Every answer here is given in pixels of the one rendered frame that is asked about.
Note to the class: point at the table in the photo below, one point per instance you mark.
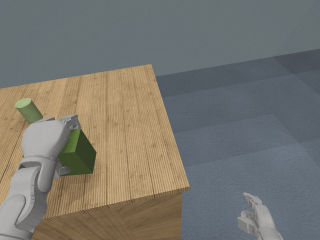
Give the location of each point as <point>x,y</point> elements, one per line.
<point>135,190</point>

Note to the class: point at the right robot forearm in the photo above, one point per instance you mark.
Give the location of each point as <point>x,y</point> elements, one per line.
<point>268,233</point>

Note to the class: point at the left robot forearm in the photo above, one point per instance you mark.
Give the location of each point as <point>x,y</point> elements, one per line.
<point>26,203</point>

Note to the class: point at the sponge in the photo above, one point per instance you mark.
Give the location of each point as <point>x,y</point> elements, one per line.
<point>78,154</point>

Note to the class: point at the right robot hand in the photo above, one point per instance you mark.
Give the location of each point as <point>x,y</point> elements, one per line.
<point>261,216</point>

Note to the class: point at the left robot hand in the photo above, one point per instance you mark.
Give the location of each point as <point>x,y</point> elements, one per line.
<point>47,138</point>

